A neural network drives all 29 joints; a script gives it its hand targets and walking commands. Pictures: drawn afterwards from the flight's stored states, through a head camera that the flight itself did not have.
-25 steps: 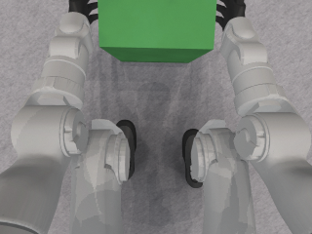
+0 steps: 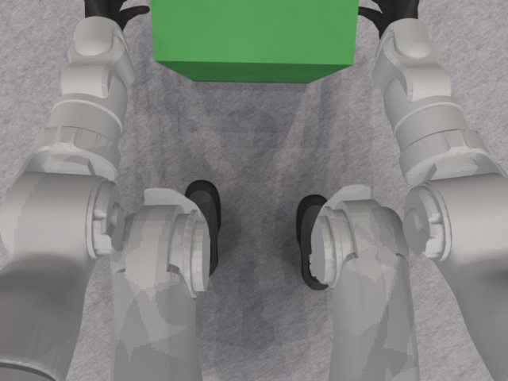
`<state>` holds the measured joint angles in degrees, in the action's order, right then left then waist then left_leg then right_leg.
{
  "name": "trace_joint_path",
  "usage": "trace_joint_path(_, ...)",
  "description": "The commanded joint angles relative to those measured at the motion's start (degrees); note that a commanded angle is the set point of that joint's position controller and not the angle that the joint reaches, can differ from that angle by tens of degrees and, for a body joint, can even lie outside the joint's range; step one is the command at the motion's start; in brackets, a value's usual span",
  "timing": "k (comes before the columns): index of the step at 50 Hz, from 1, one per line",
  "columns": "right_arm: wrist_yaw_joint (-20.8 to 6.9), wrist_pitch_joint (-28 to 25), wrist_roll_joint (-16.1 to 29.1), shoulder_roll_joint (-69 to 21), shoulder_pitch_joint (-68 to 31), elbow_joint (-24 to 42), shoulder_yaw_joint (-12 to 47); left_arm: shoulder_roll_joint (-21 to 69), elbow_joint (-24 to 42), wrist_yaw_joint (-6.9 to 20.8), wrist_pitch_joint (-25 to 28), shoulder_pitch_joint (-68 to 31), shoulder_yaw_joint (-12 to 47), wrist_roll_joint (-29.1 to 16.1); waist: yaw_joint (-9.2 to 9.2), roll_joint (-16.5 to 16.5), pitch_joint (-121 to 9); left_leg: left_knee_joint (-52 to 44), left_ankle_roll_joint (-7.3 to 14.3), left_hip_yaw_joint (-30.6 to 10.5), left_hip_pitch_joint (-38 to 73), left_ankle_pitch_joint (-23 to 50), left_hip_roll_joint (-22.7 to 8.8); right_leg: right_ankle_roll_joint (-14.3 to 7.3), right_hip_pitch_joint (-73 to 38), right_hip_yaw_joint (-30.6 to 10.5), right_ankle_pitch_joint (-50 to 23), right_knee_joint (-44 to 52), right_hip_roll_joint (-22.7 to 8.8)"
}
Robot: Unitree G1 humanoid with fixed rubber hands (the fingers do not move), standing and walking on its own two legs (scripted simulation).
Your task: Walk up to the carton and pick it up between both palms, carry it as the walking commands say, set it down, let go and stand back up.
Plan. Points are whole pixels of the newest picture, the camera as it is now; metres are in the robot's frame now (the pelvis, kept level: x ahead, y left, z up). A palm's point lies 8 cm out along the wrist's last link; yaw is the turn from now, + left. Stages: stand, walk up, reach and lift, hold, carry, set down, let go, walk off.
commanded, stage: set down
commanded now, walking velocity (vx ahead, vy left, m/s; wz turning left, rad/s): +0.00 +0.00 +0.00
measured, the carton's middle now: (253, 11) +0.55 +0.03 -0.25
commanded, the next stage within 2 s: let go in 1.52 s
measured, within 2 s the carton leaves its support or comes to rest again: neither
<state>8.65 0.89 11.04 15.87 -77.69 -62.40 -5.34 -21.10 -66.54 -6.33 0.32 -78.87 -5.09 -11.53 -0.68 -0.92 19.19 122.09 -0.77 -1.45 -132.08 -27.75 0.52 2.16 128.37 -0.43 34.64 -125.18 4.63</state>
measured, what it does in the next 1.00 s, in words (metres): rises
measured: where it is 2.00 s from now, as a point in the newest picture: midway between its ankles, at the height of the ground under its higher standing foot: (259, 251)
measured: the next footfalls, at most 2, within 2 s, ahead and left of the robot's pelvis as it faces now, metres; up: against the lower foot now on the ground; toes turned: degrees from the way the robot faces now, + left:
none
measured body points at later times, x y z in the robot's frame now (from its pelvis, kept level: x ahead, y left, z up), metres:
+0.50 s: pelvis +0.01 +0.00 +0.04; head +0.35 +0.02 +0.33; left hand +0.54 +0.22 -0.11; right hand +0.55 -0.16 -0.11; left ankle +0.13 +0.12 -0.34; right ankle +0.10 -0.12 -0.34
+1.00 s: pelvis +0.03 +0.00 +0.16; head +0.34 +0.02 +0.48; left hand +0.54 +0.23 +0.04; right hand +0.55 -0.17 +0.05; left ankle +0.13 +0.12 -0.34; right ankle +0.10 -0.12 -0.34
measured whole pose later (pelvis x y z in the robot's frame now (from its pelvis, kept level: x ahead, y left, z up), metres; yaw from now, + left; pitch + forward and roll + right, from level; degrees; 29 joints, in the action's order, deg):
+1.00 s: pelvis +0.03 +0.00 +0.16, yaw +1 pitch +47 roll -2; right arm 4.7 8.2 5.2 13.4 -60.1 -44.9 -13.2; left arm -18.0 -47.9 -1.7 -7.9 -61.9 -13.5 -3.2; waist 0.3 -0.2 -3.5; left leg 90.8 -0.4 -2.1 -112.8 -24.8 1.1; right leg 1.3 109.2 -0.7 30.4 -92.7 3.0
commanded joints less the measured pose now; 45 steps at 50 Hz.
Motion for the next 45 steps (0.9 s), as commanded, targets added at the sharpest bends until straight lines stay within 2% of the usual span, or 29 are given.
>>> trace_joint_path(1,-0.04,-1.26,1.38,6.13,-12.4,5.81,0.48,-6.14,6.32,0.2,1.15,-13.18,0.43,-1.15,-0.32,1.4,-70.0,-5.45,-0.54,1.4,42.27,17.0,-0.1,0.44,-25.49,1.75,-16.54,11.01,-1.49)
trace_joint_path(8,-0.63,-1.08,1.91,7.51,-10.38,6.26,0.39,-7.79,6.63,0.81,0.78,-10.61,-0.67,-0.87,-1.21,0.97,-69.91,-5.33,-0.2,1.4,42.15,16.37,-0.22,0.67,-24.45,2.02,-15.4,10.59,-1.77)
trace_joint_path(12,-0.24,-0.48,2.14,8.0,-9.69,11.14,0.31,-8.1,11.55,0.65,-0.04,-9.75,-1.35,-0.94,-1.16,1.36,-77.28,-5.88,0.04,2.02,46.68,17.71,0.44,0.58,-28.11,2.79,-16.5,11.48,-1.55)
trace_joint_path(17,0.32,1.62,1.02,8.22,-6.95,16.57,-1.18,-8.24,17.39,0.48,-2.41,-7.39,-2.42,-0.27,-0.12,2.59,-82.33,-8.48,-0.06,2.9,50.45,17.48,1.55,0.18,-31.01,3.9,-16.44,14.39,-0.79)
trace_joint_path(24,-0.51,3.16,-1.77,5.46,-2.6,15.72,-3.88,-6.4,16.72,1.71,-3.87,-3.22,-4.53,2.41,0.45,2.8,-75.23,-14.35,-0.01,3.05,46.21,14.56,2.24,-0.14,-28.31,3.73,-14.37,19.71,-0.4)
trace_joint_path(31,-1.17,3.87,-3.55,4.24,-1.44,16.81,-5.47,-5.68,17.38,2.58,-4.54,-1.52,-6.36,4.49,0.17,2.31,-76.07,-20.81,0.06,3.15,47.3,13.52,2.7,-0.21,-31.03,3.53,-14.0,25.78,-0.03)
trace_joint_path(45,-3.19,6.09,-5.6,4.06,4.26,23.74,-8.18,-4.26,24.73,4.12,-6.88,2.95,-8.91,7.87,0.66,3.08,-84.22,-34.02,-0.55,3.26,61.3,20.61,3.6,0.39,-40.71,4.14,-19.97,39.48,0.97)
